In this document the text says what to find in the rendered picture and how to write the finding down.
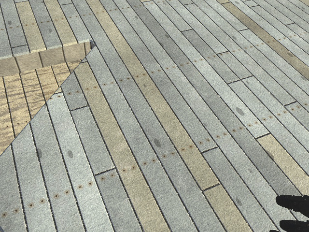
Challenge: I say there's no robot right hand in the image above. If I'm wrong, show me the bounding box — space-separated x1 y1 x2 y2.
269 194 309 232

